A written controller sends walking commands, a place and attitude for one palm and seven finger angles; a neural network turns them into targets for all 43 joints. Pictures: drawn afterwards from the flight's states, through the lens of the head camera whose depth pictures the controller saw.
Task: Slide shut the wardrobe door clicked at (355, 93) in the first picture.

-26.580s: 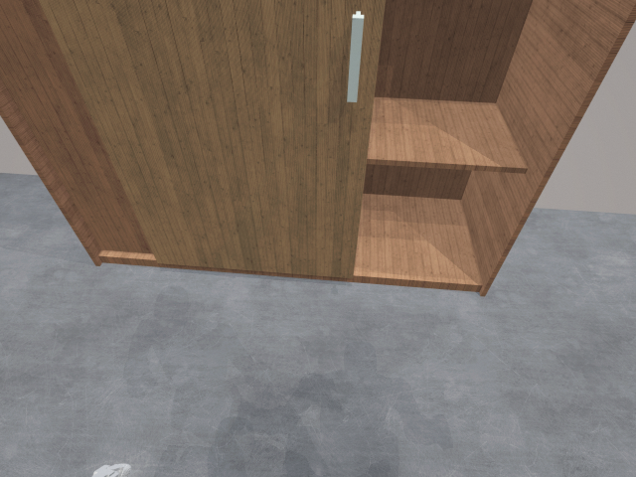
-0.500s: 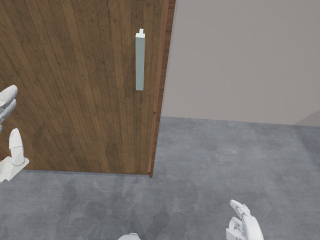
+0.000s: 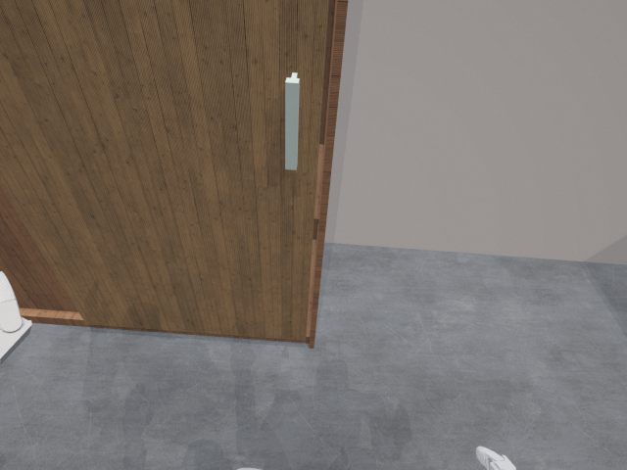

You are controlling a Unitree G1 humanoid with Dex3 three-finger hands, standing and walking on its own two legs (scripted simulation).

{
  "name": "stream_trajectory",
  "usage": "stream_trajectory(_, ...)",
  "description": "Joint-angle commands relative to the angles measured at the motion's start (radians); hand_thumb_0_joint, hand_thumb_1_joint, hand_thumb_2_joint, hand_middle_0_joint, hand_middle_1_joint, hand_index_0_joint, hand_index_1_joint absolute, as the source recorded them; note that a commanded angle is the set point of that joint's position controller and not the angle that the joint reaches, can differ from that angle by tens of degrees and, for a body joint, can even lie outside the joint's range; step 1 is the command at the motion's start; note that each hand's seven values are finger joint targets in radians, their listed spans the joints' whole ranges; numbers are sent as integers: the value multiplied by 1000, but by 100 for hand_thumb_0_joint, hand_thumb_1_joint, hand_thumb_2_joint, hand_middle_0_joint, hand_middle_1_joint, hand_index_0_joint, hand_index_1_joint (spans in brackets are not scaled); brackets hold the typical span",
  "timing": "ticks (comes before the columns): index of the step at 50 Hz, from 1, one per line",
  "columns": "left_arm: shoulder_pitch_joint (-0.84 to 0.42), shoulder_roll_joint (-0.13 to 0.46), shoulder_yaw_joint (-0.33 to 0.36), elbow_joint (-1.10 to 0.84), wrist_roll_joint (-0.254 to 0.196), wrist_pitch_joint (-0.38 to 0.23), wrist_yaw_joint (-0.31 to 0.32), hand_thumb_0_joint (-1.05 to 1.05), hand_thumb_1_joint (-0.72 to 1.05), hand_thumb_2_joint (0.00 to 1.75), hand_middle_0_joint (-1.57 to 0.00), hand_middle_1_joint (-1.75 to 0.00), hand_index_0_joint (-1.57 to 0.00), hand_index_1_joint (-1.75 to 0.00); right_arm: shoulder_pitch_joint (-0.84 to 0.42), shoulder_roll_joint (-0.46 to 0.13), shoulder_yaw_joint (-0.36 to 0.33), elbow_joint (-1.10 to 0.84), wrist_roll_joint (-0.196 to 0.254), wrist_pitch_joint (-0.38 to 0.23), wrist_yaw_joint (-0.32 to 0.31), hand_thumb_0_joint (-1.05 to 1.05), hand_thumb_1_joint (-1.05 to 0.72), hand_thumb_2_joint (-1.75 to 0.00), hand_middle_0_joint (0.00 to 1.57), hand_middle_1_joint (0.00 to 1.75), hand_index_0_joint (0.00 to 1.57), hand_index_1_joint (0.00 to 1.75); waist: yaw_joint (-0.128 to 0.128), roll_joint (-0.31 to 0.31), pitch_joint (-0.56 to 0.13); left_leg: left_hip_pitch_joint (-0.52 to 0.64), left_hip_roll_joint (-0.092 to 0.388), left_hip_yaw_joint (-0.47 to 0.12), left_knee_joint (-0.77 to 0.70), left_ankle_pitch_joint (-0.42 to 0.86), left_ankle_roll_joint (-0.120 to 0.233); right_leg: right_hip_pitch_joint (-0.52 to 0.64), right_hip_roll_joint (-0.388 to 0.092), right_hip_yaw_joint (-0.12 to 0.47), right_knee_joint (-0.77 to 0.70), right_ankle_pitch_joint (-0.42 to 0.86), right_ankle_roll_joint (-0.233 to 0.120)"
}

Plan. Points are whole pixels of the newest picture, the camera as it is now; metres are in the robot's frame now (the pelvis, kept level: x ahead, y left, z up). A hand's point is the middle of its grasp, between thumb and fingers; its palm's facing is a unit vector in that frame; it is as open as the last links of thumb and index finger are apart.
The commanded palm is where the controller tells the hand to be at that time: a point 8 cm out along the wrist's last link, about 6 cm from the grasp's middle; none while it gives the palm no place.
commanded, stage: stop stepping back and stand still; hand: left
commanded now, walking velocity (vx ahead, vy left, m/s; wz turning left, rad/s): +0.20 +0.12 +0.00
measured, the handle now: (292, 122) +0.72 +0.13 +0.13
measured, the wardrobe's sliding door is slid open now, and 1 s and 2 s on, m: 0.01 0.01 0.01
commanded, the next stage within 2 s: let the arm hang, fingers relaxed in 0.38 s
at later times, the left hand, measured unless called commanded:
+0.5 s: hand (9, 371) +0.15 +0.29 +0.15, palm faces +0.53 -0.72 -0.45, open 7.4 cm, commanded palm none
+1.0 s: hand out of the picture -0.04 +0.21 -0.17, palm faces +0.17 -0.95 -0.25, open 7.1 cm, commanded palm none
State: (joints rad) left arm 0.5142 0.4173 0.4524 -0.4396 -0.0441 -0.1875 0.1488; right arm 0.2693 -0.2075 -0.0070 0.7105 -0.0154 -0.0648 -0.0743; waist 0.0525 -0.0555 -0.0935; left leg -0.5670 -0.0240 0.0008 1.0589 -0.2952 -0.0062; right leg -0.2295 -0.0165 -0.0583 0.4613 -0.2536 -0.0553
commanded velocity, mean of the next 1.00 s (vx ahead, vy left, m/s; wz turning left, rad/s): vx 0.04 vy -0.01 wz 0.00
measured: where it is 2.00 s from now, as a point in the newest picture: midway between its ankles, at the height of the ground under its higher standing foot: outside the picture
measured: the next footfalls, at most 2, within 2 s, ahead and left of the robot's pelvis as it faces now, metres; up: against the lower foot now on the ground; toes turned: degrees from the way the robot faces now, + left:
left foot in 0.16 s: +0.00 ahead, +0.18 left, +0.00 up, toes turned +5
left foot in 0.62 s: -0.02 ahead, +0.13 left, +0.00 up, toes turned +10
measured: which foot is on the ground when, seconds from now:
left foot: up 0.00-0.14, down 0.16-0.34, up 0.36-0.60, down 0.62-1.00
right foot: down 0.00-1.00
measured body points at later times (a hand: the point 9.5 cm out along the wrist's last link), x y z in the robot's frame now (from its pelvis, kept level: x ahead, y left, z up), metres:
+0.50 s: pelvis -0.02 +0.01 -0.01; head -0.05 +0.00 +0.44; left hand +0.11 +0.33 +0.18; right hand +0.13 -0.21 -0.12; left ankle -0.03 +0.13 -0.69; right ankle +0.03 -0.06 -0.74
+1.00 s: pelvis -0.02 +0.01 -0.01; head +0.00 +0.01 +0.44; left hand -0.04 +0.26 -0.15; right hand +0.03 -0.22 -0.16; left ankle -0.06 +0.13 -0.75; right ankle +0.02 -0.07 -0.74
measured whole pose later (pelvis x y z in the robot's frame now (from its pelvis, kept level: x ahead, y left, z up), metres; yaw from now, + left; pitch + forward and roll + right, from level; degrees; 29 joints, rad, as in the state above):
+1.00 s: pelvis -0.02 +0.01 -0.01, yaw +9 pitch +0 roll -1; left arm 0.30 0.20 0.03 1.00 0.01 0.02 0.02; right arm 0.30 -0.19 -0.02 0.98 -0.02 0.03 -0.03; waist -0.02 0.03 0.03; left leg -0.21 0.02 0.00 0.51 -0.30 0.01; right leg -0.28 0.05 -0.08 0.48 -0.21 -0.06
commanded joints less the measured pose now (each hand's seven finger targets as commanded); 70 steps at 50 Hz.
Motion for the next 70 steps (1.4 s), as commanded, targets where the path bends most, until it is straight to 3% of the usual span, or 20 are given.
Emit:
stream_trajectory(1,-258,86,-65,-75,21,-28,0,0,90,90,-20,-30,-20,-30,-168,-131,-39,-186,11,-86,-30,0,-90,-90,20,30,20,30,-77,-26,125,122,73,30,-138,2,22,-236,-250,182,-288,-430,-64)
stream_trajectory(6,-169,176,28,-257,35,-53,43,0,90,90,-20,-30,-20,-30,-112,-131,-47,-197,-7,-135,-46,0,-90,-90,20,30,20,30,-56,-50,20,370,34,82,-631,-111,61,-95,-193,158,-129,-380,-43)
stream_trajectory(9,-177,210,84,-416,37,-94,47,0,90,90,-20,-30,-20,-30,-121,-147,-46,-239,-4,-132,-32,0,-90,-90,20,30,20,30,-66,422,62,416,344,-411,-851,-66,194,-313,36,-36,413,-249,59)
stream_trajectory(12,-85,208,124,-350,28,-98,37,0,90,90,-20,-30,-20,-30,-113,-114,-47,-209,3,-141,-7,0,-90,-90,20,30,20,30,-64,380,116,300,311,-287,-809,38,195,-269,-9,23,426,-254,49)
stream_trajectory(15,11,172,122,-196,28,-75,33,0,90,90,-20,-30,-20,-30,-111,-124,-45,-205,13,-119,3,0,-90,-90,20,30,20,30,-31,278,53,102,195,-35,-558,-42,101,136,24,-30,49,-97,43)
stream_trajectory(16,54,146,102,-138,25,-63,27,0,90,90,-20,-30,-20,-30,-100,-115,-50,-210,18,-111,5,0,-90,-90,20,30,20,30,-26,61,36,17,104,32,-359,-129,69,217,-36,90,-49,-107,13)
stream_trajectory(17,41,174,103,-128,19,-45,22,0,90,90,-20,-30,-20,-30,-121,-119,-65,-234,25,-96,8,0,-90,-90,20,30,20,30,-36,-241,38,-95,6,70,-71,-251,35,165,-256,499,-224,-272,-69)
stream_trajectory(18,-8,175,105,-132,7,-48,14,0,90,90,-20,-30,-20,-30,-123,-137,-70,-234,23,-90,5,0,-90,-90,20,30,20,30,-43,-232,55,-99,19,-5,102,-226,30,88,-344,593,-292,-272,-96)
stream_trajectory(23,-89,143,60,-129,7,-72,-7,0,90,90,-20,-30,-20,-30,-131,-110,-29,-191,9,-93,3,0,-90,-90,20,30,20,30,-69,-84,108,131,97,12,-88,-22,22,-186,-246,266,-267,-247,-87)
stream_trajectory(24,-168,-69,-272,515,115,124,-111,0,90,90,-20,-30,-20,-30,-96,-179,-54,19,2,-54,102,0,-90,-90,20,30,20,30,-126,-11,157,36,153,-9,-122,-150,17,-169,-302,51,-57,214,-90)
stream_trajectory(27,-140,-125,-319,592,84,210,-128,0,90,90,-20,-30,-20,-30,31,-52,-15,-18,-3,39,89,0,-90,-90,20,30,20,30,-117,-47,90,280,52,58,-334,-18,11,-248,-193,34,-17,-30,-51)
stream_trajectory(29,-173,-130,-352,676,77,222,-134,0,90,90,-20,-30,-20,-30,65,-120,-31,-20,-21,54,93,0,-90,-90,20,30,20,30,-126,7,125,372,128,-111,-495,42,69,-395,-122,10,137,-265,7)
stream_trajectory(31,-234,-130,-367,739,66,224,-141,0,90,90,-20,-30,-20,-30,37,-242,-55,-47,-51,53,75,0,-90,-90,20,30,20,30,-112,201,153,194,411,-539,-782,-104,254,-383,6,42,494,-342,68)
stream_trajectory(33,-270,-106,-362,835,76,212,-155,0,90,90,-20,-30,-20,-30,-44,-221,-38,-42,-58,41,59,0,-90,-90,20,30,20,30,-70,115,85,127,338,-427,-776,-31,235,-241,-19,97,500,-257,67)
stream_trajectory(36,-173,-92,-382,1049,64,197,-155,0,90,90,-20,-30,-20,-30,-90,-178,-14,21,-32,37,53,0,-90,-90,20,30,20,30,-8,277,-8,171,197,-133,-606,297,118,13,-2,61,174,-20,68)
stream_trajectory(38,-108,-30,-382,1168,64,172,-142,0,90,90,-20,-30,-20,-30,-40,-79,-7,55,-2,46,53,0,-90,-90,20,30,20,30,-24,31,-45,136,35,17,-407,-5,21,103,-167,324,-39,216,21)
stream_trajectory(40,-181,-59,-371,1209,75,159,-132,0,90,90,-20,-30,-20,-30,1,-62,-26,102,-9,72,51,0,-90,-90,20,30,20,30,-53,-30,13,168,29,-7,-271,-177,11,2,-289,478,-200,131,-66)
stream_trajectory(44,-248,-91,-387,1295,69,165,-124,0,90,90,-20,-30,-20,-30,66,-26,-28,189,-5,88,54,0,-90,-90,20,30,20,30,-91,18,62,237,43,-9,-329,-110,26,3,-217,313,-169,215,-97)
stream_trajectory(51,-218,-144,-414,1418,56,172,-118,0,90,90,-20,-30,-20,-30,66,-74,-18,276,-6,69,32,0,-90,-90,20,30,20,30,-56,22,77,383,133,-60,-646,145,57,40,-66,169,-161,218,43)
stream_trajectory(70,-227,-165,-417,1544,55,184,-118,0,90,90,-20,-30,-20,-30,106,-29,-13,378,-8,61,33,0,-90,-90,20,30,20,30,-52,86,183,291,124,-84,-794,-23,63,53,-59,128,-150,42,17)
